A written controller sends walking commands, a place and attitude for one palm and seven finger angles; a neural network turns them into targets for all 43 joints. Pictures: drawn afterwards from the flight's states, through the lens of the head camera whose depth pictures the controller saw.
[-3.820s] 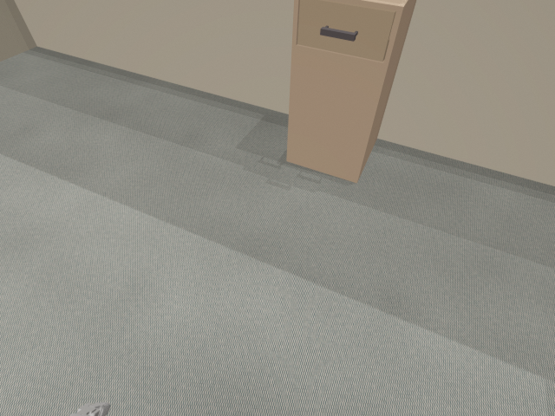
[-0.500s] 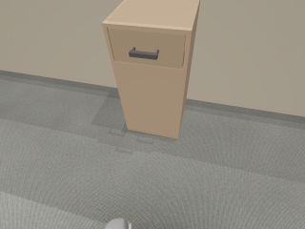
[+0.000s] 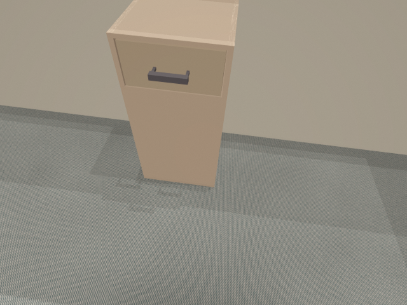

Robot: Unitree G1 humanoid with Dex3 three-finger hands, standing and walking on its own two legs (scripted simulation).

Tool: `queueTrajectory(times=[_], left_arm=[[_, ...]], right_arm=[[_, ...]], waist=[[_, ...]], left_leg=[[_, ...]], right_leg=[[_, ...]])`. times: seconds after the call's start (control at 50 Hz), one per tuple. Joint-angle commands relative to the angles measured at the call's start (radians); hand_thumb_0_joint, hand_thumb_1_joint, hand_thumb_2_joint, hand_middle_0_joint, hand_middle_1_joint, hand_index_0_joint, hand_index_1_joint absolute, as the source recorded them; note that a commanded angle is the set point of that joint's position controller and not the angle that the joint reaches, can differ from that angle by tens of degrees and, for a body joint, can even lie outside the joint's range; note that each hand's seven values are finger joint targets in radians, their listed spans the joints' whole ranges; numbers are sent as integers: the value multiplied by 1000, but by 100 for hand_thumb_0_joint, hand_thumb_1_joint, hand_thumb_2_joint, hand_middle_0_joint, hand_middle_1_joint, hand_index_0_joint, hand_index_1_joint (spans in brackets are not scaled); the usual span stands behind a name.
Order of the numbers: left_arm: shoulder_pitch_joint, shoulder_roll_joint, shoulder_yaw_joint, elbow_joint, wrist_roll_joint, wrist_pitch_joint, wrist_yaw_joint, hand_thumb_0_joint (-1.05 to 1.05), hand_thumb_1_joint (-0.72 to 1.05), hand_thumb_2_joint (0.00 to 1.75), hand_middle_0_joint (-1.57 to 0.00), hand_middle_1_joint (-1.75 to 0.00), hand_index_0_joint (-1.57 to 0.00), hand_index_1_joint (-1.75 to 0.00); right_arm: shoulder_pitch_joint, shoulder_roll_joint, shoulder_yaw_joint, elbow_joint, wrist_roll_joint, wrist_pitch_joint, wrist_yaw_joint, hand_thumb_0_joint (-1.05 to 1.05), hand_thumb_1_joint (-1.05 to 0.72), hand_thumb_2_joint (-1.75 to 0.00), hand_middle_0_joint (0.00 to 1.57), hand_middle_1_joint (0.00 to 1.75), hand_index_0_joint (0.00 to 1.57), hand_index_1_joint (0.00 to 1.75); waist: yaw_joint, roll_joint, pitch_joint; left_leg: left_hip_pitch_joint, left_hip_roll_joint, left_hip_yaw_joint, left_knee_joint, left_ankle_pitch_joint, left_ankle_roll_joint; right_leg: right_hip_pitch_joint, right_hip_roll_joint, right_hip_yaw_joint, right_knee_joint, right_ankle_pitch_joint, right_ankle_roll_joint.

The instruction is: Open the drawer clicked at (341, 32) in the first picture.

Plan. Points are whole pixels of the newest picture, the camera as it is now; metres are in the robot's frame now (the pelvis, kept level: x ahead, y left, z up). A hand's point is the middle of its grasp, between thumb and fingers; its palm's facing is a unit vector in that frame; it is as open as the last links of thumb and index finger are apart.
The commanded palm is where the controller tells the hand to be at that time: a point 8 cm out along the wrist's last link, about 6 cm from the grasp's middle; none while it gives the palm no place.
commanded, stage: take the last steps up to it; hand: left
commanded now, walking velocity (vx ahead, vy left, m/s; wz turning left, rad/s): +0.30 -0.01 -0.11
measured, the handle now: (169, 74) +0.82 +0.19 -0.02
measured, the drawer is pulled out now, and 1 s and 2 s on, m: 0.00 0.00 0.00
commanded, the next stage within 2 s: come to a stop and stand still in 0.88 s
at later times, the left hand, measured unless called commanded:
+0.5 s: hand out of the picture +0.03 +0.14 -0.18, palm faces +0.06 -0.99 -0.13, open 7.4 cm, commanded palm none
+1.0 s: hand (154, 218) +0.35 +0.16 -0.17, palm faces -0.05 -0.97 -0.22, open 7.4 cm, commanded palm none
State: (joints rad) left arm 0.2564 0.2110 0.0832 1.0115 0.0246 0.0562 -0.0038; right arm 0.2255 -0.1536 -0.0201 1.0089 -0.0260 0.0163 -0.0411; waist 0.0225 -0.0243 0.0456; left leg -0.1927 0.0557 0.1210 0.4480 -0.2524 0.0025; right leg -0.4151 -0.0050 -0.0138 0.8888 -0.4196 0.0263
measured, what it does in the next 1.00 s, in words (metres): walks ahead: right foot, then left foot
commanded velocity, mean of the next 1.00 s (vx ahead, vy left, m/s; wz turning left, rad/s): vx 0.23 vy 0.02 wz -0.02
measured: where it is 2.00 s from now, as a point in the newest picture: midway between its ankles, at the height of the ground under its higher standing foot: (205, 303)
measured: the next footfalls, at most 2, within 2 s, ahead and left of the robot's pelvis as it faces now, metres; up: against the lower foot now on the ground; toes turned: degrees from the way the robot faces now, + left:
right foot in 0.14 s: +0.03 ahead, -0.13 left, +0.00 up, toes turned -6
left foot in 0.56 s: +0.23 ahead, +0.12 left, +0.00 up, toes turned +6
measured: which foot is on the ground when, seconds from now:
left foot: down 0.00-0.14, up 0.16-0.54, down 0.56-0.96, up 0.98-1.00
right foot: up 0.00-0.12, down 0.14-0.56, up 0.58-0.94, down 0.96-1.00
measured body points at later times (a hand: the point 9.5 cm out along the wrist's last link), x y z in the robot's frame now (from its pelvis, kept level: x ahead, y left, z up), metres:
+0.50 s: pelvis +0.09 -0.01 +0.00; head +0.11 +0.00 +0.44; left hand +0.03 +0.20 -0.17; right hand +0.14 -0.25 -0.15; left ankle +0.17 +0.11 -0.72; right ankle -0.01 -0.13 -0.74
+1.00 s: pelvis +0.25 -0.01 -0.01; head +0.26 -0.03 +0.43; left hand +0.35 +0.21 -0.15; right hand +0.19 -0.22 -0.18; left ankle +0.19 +0.11 -0.73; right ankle +0.29 -0.11 -0.74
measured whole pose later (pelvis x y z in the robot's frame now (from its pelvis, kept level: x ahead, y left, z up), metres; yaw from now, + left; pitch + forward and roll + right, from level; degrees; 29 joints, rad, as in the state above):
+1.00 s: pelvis +0.25 -0.01 -0.01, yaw -3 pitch -1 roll +1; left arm 0.18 0.15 0.05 1.01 0.03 -0.05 0.00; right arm 0.36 -0.14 -0.03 1.13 -0.02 -0.02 -0.01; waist -0.03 0.03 0.04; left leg -0.18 0.05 0.14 0.68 -0.46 0.00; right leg -0.34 -0.05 -0.12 0.61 -0.24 -0.05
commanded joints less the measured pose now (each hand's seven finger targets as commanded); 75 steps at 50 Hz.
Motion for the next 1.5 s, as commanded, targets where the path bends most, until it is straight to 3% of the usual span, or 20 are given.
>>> queueTrajectory(times=[0.0, 0.08, 0.12, 0.14, 0.24, 0.44, 0.5, 0.54, 0.56, 0.68, 0.88, 0.9, 0.96, 1.06, 1.2, 1.26, 1.3, 1.32, 1.4, 1.48], left_arm=[[-53, 7, -15, -69, -4, -37, -5, 0, 90, 90, -20, -30, -20, -30], [73, 28, -15, -4, 0, -70, -8, 0, 90, 90, -20, -30, -20, -30], [214, 184, 10, 49, 1, -83, 11, 0, 90, 90, -20, -30, -20, -30], [240, 167, 9, 61, -4, -93, 19, 0, 90, 90, -20, -30, -20, -30], [119, 77, -19, 44, 1, -113, 24, 0, 90, 90, -20, -30, -20, -30], [165, 96, -11, 94, 4, -125, 26, 0, 90, 90, -20, -30, -20, -30], [141, 71, -9, 92, -3, -116, 20, 0, 90, 90, -20, -30, -20, -30], [163, -14, -24, 40, -13, -114, 6, 0, 90, 90, -20, -30, -20, -30], [111, 1, -24, 17, -6, -108, 10, 0, 90, 90, -20, -30, -20, -30], [114, -44, -22, 35, 5, -79, -8, 0, 90, 90, -20, -30, -20, -30], [31, -23, -24, -15, 7, -83, -3, 0, 90, 90, -20, -30, -20, -30], [76, 1, -19, 1, 8, -91, 1, 0, 90, 90, -20, -30, -20, -30], [241, 157, 8, 41, -7, -110, 21, 0, 90, 90, -20, -30, -20, -30], [-26, 56, -18, -21, 3, -94, 47, 0, 90, 90, -20, -30, -20, -30], [-35, 128, 12, -32, 1, -50, 56, 0, 90, 90, -20, -30, -20, -30], [-60, 123, 9, -39, -6, -37, 53, 0, 90, 90, -20, -30, -20, -30], [7, 44, -13, -59, -16, -26, 54, 0, 90, 90, -20, -30, -20, -30], [-19, 50, -15, -55, -13, -17, 58, 0, 90, 90, -20, -30, -20, -30], [1, 65, -2, -26, -11, -16, 43, 0, 90, 90, -20, -30, -20, -30], [7, 73, -3, -38, -7, -3, 33, 0, 90, 90, -20, -30, -20, -30]], right_arm=[[96, -192, -54, -11, -8, -28, 1, 0, -90, -90, 20, 30, 20, 30], [88, -169, -51, 10, 4, -34, 15, 0, -90, -90, 20, 30, 20, 30], [-18, -85, -27, -57, 9, -42, 31, 0, -90, -90, 20, 30, 20, 30], [-62, -118, -32, -65, 2, -36, 30, 0, -90, -90, 20, 30, 20, 30], [-8, -79, -41, -7, -1, -32, 52, 0, -90, -90, 20, 30, 20, 30], [-81, -62, -41, -48, 10, -53, 71, 0, -90, -90, 20, 30, 20, 30], [146, -112, -52, 26, -1, -72, 51, 0, -90, -90, 20, 30, 20, 30], [360, -279, -84, 67, -7, -73, 28, 0, -90, -90, 20, 30, 20, 30], [313, -267, -81, 62, -1, -61, 22, 0, -90, -90, 20, 30, 20, 30], [85, -104, -41, 13, 3, -92, 14, 0, -90, -90, 20, 30, 20, 30], [124, -124, -48, 56, 1, -64, 23, 0, -90, -90, 20, 30, 20, 30], [127, -105, -43, 59, 4, -64, 24, 0, -90, -90, 20, 30, 20, 30], [130, -72, -29, 23, 10, -55, 31, 0, -90, -90, 20, 30, 20, 30], [147, 4, -14, 74, 24, -16, 17, 0, -90, -90, 20, 30, 20, 30], [62, -61, -41, 7, 16, 21, 18, 0, -90, -90, 20, 30, 20, 30], [99, -87, -47, 8, 11, 16, 20, 0, -90, -90, 20, 30, 20, 30], [112, -206, -61, -18, 3, 4, 18, 0, -90, -90, 20, 30, 20, 30], [97, -214, -60, -19, 5, 4, 5, 0, -90, -90, 20, 30, 20, 30], [-18, -176, -44, -65, 2, -6, -13, 0, -90, -90, 20, 30, 20, 30], [-3, -179, -48, -57, 8, -14, -16, 0, -90, -90, 20, 30, 20, 30]], waist=[[-68, 206, -73], [-3, 112, -75], [73, -253, -19], [88, -230, -3], [-7, -94, 89], [-3, -97, 90], [-100, 29, -6], [-142, 376, -152], [-132, 287, -114], [-9, 123, 7], [3, 79, 24], [24, 26, 10], [68, -282, -79], [-36, -43, -39], [-14, -131, -61], [-45, -67, -90], [-37, 277, -141], [-56, 300, -149], [-25, 116, -130], [-37, 157, -144]], left_leg=[[132, 252, -167, -109, 343, 150], [-49, 178, -98, 45, 62, 60], [-446, 18, 36, 400, -362, -32], [-473, 44, -62, 502, -332, -22], [-421, 75, -56, 551, -85, -38], [-261, 43, -15, 231, -10, -9], [112, -5, 12, 46, 38, 16], [351, 379, -531, -178, -20, 177], [252, 402, -564, -223, -208, 207], [-70, 236, -193, -272, 23, 154], [-56, 197, -107, -128, 31, 127], [-93, 155, -75, -39, 4, 94], [-367, -8, -24, 533, -361, 11], [-162, 29, -81, 378, -188, -29], [-172, -7, -59, 244, -103, -45], [10, 23, -56, 21, 241, -32], [125, 323, -309, -64, 890, 137], [66, 343, -352, -103, 879, 190], [99, 267, -239, -70, 738, 191], [146, 260, -223, -100, 638, 183]], right_leg=[[17, -5, -68, -148, -70, -2], [333, -24, -58, -510, 153, -38], [515, -378, 392, -661, 187, -208], [453, -389, 428, -682, 145, -248], [297, -286, 172, -689, 261, -196], [300, -280, 99, -654, 322, -171], [186, -174, 2, -349, 408, -124], [-129, 21, -100, 205, -161, -54], [-178, -22, -18, 345, -171, -71], [-60, -121, -29, 168, 71, -36], [167, -50, -120, -323, 196, -21], [267, -54, -99, -405, 227, -29], [458, -430, 414, -670, 241, -230], [228, -303, 37, -554, 834, -201], [301, -311, 26, -458, 921, -199], [221, -244, -19, -356, 712, -119], [71, -48, -115, -90, -44, -15], [59, -3, -18, 104, -239, -11], [-63, -9, 78, 320, -73, 5], [-55, -23, 68, 219, -39, 28]])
